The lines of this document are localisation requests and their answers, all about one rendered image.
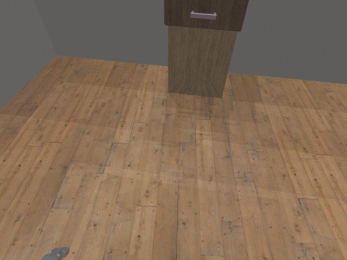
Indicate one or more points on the left robot hand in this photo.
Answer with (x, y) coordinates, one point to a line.
(57, 254)

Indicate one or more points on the drawer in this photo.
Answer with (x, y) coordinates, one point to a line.
(230, 14)

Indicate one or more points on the cabinet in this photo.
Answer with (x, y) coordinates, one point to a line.
(199, 60)

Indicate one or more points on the handle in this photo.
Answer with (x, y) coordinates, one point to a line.
(204, 16)

